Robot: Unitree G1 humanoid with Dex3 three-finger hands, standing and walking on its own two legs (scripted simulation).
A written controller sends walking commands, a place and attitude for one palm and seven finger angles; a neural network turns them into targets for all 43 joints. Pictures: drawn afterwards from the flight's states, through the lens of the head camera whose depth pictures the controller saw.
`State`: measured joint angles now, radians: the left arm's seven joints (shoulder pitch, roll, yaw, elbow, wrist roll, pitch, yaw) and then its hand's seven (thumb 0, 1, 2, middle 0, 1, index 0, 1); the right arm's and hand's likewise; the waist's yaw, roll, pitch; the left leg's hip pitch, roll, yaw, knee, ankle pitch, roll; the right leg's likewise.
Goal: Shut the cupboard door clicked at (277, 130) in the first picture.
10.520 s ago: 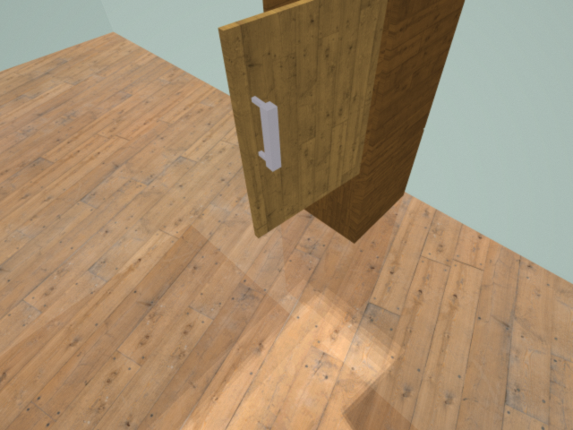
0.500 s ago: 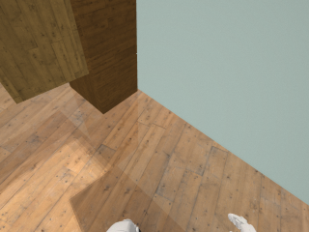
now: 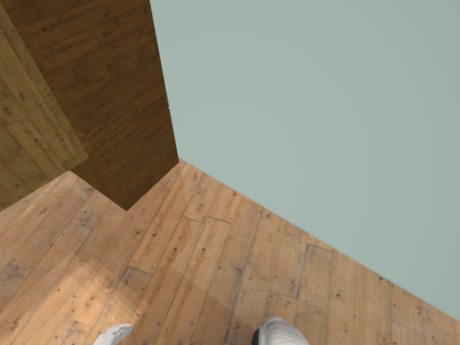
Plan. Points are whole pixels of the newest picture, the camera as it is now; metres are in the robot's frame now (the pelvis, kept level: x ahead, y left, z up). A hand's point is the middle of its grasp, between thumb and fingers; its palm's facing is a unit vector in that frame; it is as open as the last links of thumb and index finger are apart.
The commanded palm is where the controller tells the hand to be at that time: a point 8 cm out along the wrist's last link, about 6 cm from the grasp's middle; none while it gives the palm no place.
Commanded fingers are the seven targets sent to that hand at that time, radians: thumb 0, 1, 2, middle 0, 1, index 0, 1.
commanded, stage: turn to face it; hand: left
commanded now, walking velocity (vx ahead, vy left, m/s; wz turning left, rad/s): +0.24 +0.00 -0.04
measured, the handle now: out of the picture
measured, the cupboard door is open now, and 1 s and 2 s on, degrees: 83 83 83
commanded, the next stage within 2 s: take the last steps up to it in 1.42 s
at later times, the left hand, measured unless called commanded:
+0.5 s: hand (136, 325) +0.19 +0.20 -0.20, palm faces +0.22 -0.96 -0.19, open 7.3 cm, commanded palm none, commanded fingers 0.00 0.90 0.90 -0.20 -0.30 -0.20 -0.30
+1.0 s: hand (136, 297) +0.24 +0.20 -0.16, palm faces +0.43 -0.85 -0.30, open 7.4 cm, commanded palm none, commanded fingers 0.00 0.90 0.90 -0.20 -0.30 -0.20 -0.30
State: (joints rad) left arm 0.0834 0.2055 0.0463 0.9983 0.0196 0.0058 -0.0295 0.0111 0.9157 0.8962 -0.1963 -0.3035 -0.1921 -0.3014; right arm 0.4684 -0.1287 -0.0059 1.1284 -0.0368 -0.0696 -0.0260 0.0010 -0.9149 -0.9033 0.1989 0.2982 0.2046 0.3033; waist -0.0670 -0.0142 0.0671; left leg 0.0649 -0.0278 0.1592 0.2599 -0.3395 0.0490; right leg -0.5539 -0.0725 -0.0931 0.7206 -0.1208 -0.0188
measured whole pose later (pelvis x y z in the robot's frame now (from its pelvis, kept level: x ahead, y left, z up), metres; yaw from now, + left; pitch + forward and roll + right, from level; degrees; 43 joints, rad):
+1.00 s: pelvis +0.23 -0.04 -0.01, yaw +27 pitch +1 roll +0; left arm 0.15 0.23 0.05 0.88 0.01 0.02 0.02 0.01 0.91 0.90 -0.20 -0.30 -0.20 -0.30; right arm 0.19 -0.23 -0.07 0.95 -0.02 0.07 0.01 0.00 -0.91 -0.90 0.20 0.30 0.21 0.30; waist -0.02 0.03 0.08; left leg -0.44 -0.06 -0.11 0.71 -0.36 -0.01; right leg -0.28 -0.02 -0.01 0.57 -0.34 0.01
